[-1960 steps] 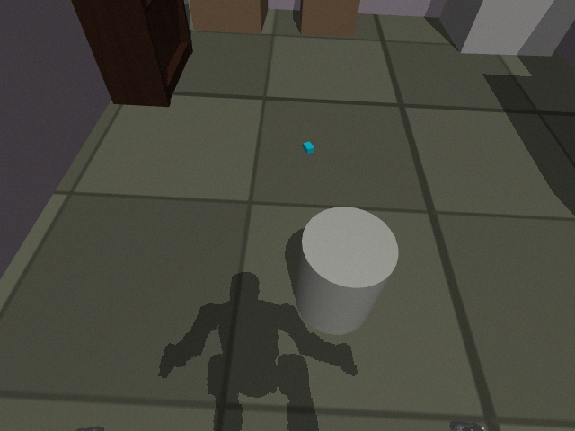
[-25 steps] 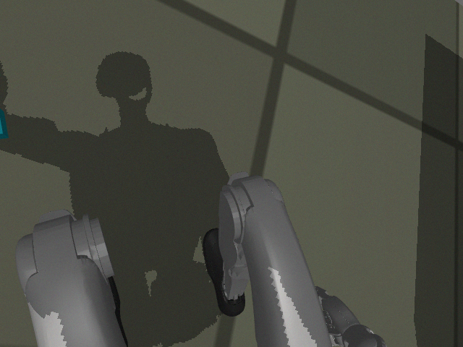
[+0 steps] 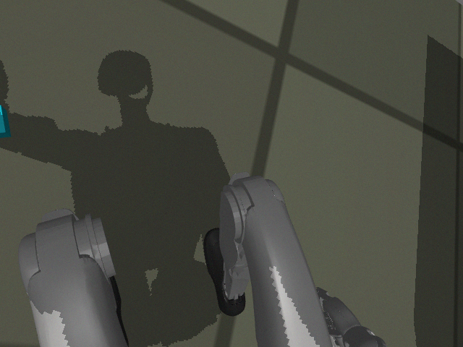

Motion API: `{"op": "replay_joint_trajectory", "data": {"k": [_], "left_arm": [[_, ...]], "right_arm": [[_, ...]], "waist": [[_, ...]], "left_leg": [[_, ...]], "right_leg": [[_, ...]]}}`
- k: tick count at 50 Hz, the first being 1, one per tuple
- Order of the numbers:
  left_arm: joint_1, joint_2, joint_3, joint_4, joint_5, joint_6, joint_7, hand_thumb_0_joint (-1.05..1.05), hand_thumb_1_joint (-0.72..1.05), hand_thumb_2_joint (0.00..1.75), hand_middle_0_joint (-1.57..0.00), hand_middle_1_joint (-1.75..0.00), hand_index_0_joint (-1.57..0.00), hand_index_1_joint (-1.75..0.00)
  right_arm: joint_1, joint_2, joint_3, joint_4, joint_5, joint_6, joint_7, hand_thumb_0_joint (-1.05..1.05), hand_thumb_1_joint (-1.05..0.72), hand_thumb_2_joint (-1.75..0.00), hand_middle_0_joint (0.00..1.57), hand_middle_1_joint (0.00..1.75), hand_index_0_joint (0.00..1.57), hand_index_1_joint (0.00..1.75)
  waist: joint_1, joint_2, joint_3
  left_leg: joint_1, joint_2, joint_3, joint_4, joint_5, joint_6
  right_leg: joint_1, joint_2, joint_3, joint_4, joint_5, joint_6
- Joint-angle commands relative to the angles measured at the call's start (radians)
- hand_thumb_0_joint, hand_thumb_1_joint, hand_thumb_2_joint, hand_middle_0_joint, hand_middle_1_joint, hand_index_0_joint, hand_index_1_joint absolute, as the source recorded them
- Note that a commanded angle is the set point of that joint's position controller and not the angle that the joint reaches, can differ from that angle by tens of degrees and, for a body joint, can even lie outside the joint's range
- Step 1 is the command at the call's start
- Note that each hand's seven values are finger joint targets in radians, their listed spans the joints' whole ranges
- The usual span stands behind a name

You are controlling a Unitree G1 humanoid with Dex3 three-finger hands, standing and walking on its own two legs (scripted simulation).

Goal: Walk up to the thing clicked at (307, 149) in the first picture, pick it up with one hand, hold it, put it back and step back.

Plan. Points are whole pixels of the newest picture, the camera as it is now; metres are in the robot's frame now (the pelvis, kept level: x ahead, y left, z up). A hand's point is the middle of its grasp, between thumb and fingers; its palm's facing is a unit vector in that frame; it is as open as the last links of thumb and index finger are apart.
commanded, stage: rise first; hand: left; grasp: from above
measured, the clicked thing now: out of the picture +0.50 +0.32 -0.30
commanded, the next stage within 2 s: approach in 1.96 s
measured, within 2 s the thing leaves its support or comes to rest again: neither
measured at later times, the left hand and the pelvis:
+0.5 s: hand out of the picture +0.45 +0.35 -0.17, palm faces -0.47 -0.06 -0.88, open 13.7 cm; pelvis +0.00 +0.00 +0.00, yaw +0 degrees
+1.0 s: hand out of the picture +0.46 +0.35 -0.17, palm faces -0.47 -0.06 -0.88, open 13.5 cm; pelvis +0.00 +0.00 +0.00, yaw +0 degrees
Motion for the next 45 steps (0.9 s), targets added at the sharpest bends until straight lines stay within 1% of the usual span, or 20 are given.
{"op": "replay_joint_trajectory", "data": {"k": [1,5,6,8,12,14,19,20,21,24,27,29,30,33,34,36,38,39,40,45], "left_arm": [[-0.291,0.262,0.034,-0.148,-0.02,-0.007,0.039,0.0,-0.51,0.99,-0.12,-0.9,-0.1,-0.92],[-0.305,0.268,0.042,-0.151,-0.017,-0.007,0.045,0.0,-0.49,0.98,-0.14,-0.88,-0.12,-0.9],[-0.288,0.262,0.037,-0.145,-0.015,-0.006,0.045,0.0,-0.49,0.98,-0.14,-0.88,-0.12,-0.9],[-0.287,0.243,0.026,-0.128,-0.014,-0.003,0.044,0.0,-0.48,0.97,-0.15,-0.87,-0.13,-0.88],[-0.325,0.269,0.038,-0.164,-0.009,-0.002,0.049,0.0,-0.48,0.98,-0.17,-0.84,-0.14,-0.87],[-0.321,0.234,0.017,-0.114,-0.015,0.004,0.044,0.0,-0.47,0.96,-0.15,-0.87,-0.14,-0.88],[-0.293,0.251,0.018,-0.098,-0.009,0.005,0.04,0.0,-0.45,0.96,-0.18,-0.83,-0.16,-0.85],[-0.295,0.24,0.014,-0.091,-0.012,0.005,0.038,0.0,-0.46,0.96,-0.18,-0.84,-0.15,-0.86],[-0.31,0.247,0.017,-0.092,-0.017,0.006,0.037,0.0,-0.44,0.95,-0.18,-0.83,-0.16,-0.85],[-0.32,0.308,0.048,-0.138,-0.009,-0.003,0.04,0.0,-0.43,0.94,-0.2,-0.82,-0.18,-0.84],[-0.31,0.242,0.014,-0.098,-0.014,-0.003,0.032,0.0,-0.43,0.93,-0.19,-0.82,-0.17,-0.84],[-0.317,0.291,0.032,-0.131,-0.01,-0.009,0.034,0.0,-0.43,0.93,-0.19,-0.82,-0.18,-0.84],[-0.306,0.293,0.042,-0.116,-0.013,-0.008,0.037,0.0,-0.42,0.92,-0.2,-0.81,-0.19,-0.83],[-0.321,0.255,0.02,-0.132,-0.01,-0.008,0.033,0.0,-0.42,0.92,-0.21,-0.81,-0.19,-0.83],[-0.337,0.276,0.032,-0.167,-0.011,-0.014,0.037,0.0,-0.42,0.93,-0.21,-0.8,-0.19,-0.82],[-0.297,0.295,0.048,-0.142,-0.012,-0.008,0.042,0.0,-0.42,0.92,-0.2,-0.81,-0.18,-0.83],[-0.301,0.289,0.044,-0.161,-0.007,-0.004,0.042,0.0,-0.42,0.93,-0.21,-0.8,-0.18,-0.82],[-0.305,0.273,0.04,-0.15,-0.007,-0.001,0.04,0.0,-0.42,0.93,-0.21,-0.79,-0.19,-0.81],[-0.329,0.286,0.053,-0.194,-0.014,-0.003,0.042,0.0,-0.41,0.92,-0.21,-0.8,-0.19,-0.82],[-0.286,0.251,0.026,-0.142,-0.016,0.004,0.029,0.0,-0.39,0.9,-0.22,-0.78,-0.2,-0.8]], "right_arm": [[0.198,-0.275,-0.09,-0.007,0.006,0.007,-0.016,0.0,-0.9,-0.9,0.2,0.3,0.2,0.3],[0.204,-0.274,-0.088,-0.004,0.005,0.005,-0.015,0.0,-0.9,-0.9,0.2,0.3,0.2,0.3],[0.192,-0.272,-0.091,-0.004,0.007,0.007,-0.015,0.0,-0.9,-0.9,0.2,0.3,0.2,0.3],[0.196,-0.271,-0.089,-0.007,0.006,0.006,-0.014,0.0,-0.9,-0.9,0.2,0.3,0.2,0.3],[0.197,-0.273,-0.092,-0.003,0.006,0.004,-0.016,0.0,-0.9,-0.9,0.2,0.3,0.2,0.3],[0.194,-0.274,-0.092,-0.006,0.009,0.002,-0.015,0.0,-0.89,-0.9,0.2,0.3,0.2,0.3],[0.189,-0.272,-0.089,-0.008,0.011,0.002,-0.017,0.0,-0.89,-0.9,0.2,0.3,0.2,0.3],[0.197,-0.27,-0.086,-0.005,0.009,-0.001,-0.016,0.0,-0.89,-0.89,0.2,0.3,0.2,0.3],[0.199,-0.278,-0.088,-0.004,0.011,-0.002,-0.017,0.0,-0.89,-0.89,0.2,0.3,0.2,0.3],[0.196,-0.28,-0.082,-0.017,0.007,0.0,-0.019,0.0,-0.89,-0.9,0.2,0.3,0.2,0.3],[0.201,-0.277,-0.083,-0.009,0.005,-0.002,-0.018,0.0,-0.89,-0.89,0.2,0.3,0.2,0.3],[0.193,-0.275,-0.079,-0.015,0.007,0.0,-0.021,0.0,-0.89,-0.89,0.2,0.3,0.2,0.3],[0.197,-0.288,-0.083,-0.018,0.008,0.0,-0.022,0.0,-0.89,-0.89,0.2,0.3,0.2,0.3],[0.202,-0.28,-0.084,-0.015,0.004,-0.003,-0.018,0.0,-0.89,-0.9,0.2,0.3,0.2,0.3],[0.209,-0.28,-0.085,-0.015,0.005,-0.001,-0.02,0.0,-0.89,-0.89,0.2,0.3,0.2,0.3],[0.203,-0.281,-0.086,-0.017,0.007,-0.002,-0.018,0.0,-0.89,-0.89,0.2,0.3,0.2,0.3],[0.204,-0.279,-0.085,-0.016,0.008,-0.001,-0.016,0.0,-0.89,-0.9,0.2,0.3,0.2,0.3],[0.21,-0.287,-0.089,-0.014,0.006,-0.002,-0.017,0.0,-0.9,-0.9,0.2,0.3,0.2,0.3],[0.214,-0.286,-0.093,-0.017,0.009,-0.002,-0.017,0.0,-0.89,-0.89,0.2,0.3,0.2,0.3],[0.206,-0.279,-0.093,-0.018,0.013,0.002,-0.014,0.0,-0.89,-0.89,0.2,0.3,0.2,0.3]], "waist": [[-0.001,0.421,-0.651],[-0.002,0.416,-0.673],[0.01,0.423,-0.682],[-0.005,0.413,-0.653],[0.003,0.435,-0.681],[-0.02,0.404,-0.63],[0.001,0.409,-0.641],[-0.017,0.382,-0.628],[-0.019,0.367,-0.612],[0.001,0.426,-0.681],[-0.029,0.387,-0.614],[0.0,0.413,-0.658],[0.0,0.405,-0.635],[-0.019,0.428,-0.626],[-0.013,0.434,-0.679],[0.004,0.425,-0.661],[0.005,0.438,-0.673],[-0.014,0.429,-0.657],[-0.004,0.452,-0.684],[-0.005,0.427,-0.652]], "left_leg": [[0.55,-0.007,0.125,-0.254,0.178,0.028],[0.571,-0.006,0.122,-0.25,0.203,0.029],[0.576,-0.005,0.123,-0.252,0.196,0.029],[0.576,-0.005,0.121,-0.256,0.191,0.029],[0.579,-0.006,0.126,-0.258,0.18,0.027],[0.556,-0.005,0.118,-0.264,0.151,0.028],[0.542,-0.008,0.126,-0.258,0.157,0.03],[0.533,-0.009,0.127,-0.249,0.161,0.033],[0.526,-0.009,0.126,-0.247,0.158,0.035],[0.557,-0.009,0.127,-0.249,0.184,0.03],[0.524,-0.009,0.122,-0.247,0.151,0.031],[0.532,-0.007,0.127,-0.248,0.153,0.032],[0.532,-0.012,0.128,-0.251,0.153,0.029],[0.566,-0.007,0.12,-0.258,0.151,0.027],[0.574,-0.006,0.119,-0.255,0.164,0.027],[0.561,-0.008,0.126,-0.25,0.178,0.029],[0.583,-0.007,0.123,-0.249,0.201,0.027],[0.59,-0.007,0.118,-0.238,0.214,0.027],[0.604,-0.007,0.119,-0.244,0.226,0.024],[0.559,-0.006,0.12,-0.259,0.178,0.028]], "right_leg": [[0.272,0.037,-0.105,-0.217,0.223,-0.089],[0.279,0.037,-0.105,-0.213,0.24,-0.087],[0.27,0.039,-0.102,-0.214,0.234,-0.089],[0.265,0.039,-0.106,-0.217,0.228,-0.088],[0.268,0.038,-0.102,-0.22,0.223,-0.089],[0.235,0.037,-0.11,-0.217,0.198,-0.091],[0.255,0.039,-0.1,-0.22,0.205,-0.091],[0.265,0.039,-0.098,-0.226,0.212,-0.085],[0.252,0.037,-0.101,-0.23,0.207,-0.085],[0.285,0.037,-0.101,-0.215,0.226,-0.088],[0.254,0.04,-0.106,-0.226,0.197,-0.09],[0.283,0.041,-0.097,-0.229,0.203,-0.087],[0.261,0.037,-0.106,-0.224,0.194,-0.092],[0.239,0.038,-0.111,-0.221,0.193,-0.091],[0.273,0.039,-0.11,-0.222,0.209,-0.088],[0.275,0.036,-0.105,-0.219,0.219,-0.088],[0.265,0.038,-0.105,-0.215,0.233,-0.092],[0.249,0.036,-0.11,-0.212,0.238,-0.093],[0.257,0.035,-0.11,-0.211,0.247,-0.093],[0.258,0.037,-0.11,-0.22,0.218,-0.092]]}}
